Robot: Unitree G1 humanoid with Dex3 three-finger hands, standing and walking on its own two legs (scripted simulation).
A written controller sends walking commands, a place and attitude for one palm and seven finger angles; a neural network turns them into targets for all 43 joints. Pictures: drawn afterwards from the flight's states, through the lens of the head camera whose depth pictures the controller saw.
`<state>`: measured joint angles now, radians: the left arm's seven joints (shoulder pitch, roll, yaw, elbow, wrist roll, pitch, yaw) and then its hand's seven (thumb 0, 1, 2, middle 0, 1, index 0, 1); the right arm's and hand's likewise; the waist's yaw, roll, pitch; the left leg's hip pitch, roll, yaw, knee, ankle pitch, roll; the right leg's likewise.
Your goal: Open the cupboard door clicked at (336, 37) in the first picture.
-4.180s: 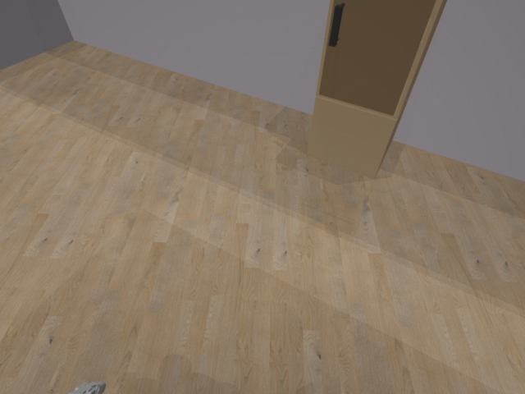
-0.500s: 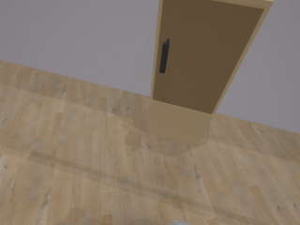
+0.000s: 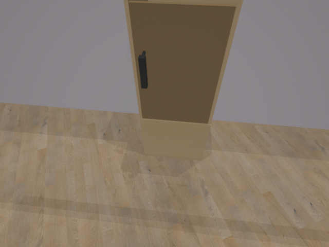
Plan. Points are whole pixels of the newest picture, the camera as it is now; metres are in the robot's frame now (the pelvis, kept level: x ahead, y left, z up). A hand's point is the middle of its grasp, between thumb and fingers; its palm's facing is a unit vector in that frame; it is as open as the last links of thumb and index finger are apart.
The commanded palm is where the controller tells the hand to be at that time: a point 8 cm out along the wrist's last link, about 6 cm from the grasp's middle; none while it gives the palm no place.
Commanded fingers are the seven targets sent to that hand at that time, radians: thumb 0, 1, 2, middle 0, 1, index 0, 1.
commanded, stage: take the last steps up to it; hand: left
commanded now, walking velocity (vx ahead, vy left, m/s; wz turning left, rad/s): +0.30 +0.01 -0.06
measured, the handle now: (144, 69) +0.80 +0.14 -0.01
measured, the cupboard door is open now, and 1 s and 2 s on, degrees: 0 0 0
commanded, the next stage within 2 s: come to a stop and stand still in 0.60 s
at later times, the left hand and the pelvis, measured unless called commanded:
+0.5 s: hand (105, 233) +0.19 +0.19 -0.17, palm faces -0.04 -0.98 -0.19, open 7.3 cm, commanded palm none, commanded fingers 0.00 0.90 0.90 -0.20 -0.30 -0.20 -0.30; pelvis +0.12 +0.01 +0.00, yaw -3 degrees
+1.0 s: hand (121, 210) +0.26 +0.16 -0.19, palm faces +0.05 -0.98 -0.19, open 7.3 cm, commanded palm none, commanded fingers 0.00 0.90 0.90 -0.20 -0.30 -0.20 -0.30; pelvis +0.24 -0.02 -0.01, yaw -2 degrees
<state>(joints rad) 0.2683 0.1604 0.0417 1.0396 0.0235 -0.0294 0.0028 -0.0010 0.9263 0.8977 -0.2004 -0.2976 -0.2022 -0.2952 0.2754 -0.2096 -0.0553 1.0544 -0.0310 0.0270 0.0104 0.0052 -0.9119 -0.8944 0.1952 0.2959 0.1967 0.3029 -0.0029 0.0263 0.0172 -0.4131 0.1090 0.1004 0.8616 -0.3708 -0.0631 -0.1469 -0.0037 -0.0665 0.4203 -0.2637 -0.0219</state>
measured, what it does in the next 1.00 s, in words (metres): walks ahead: left foot, then right foot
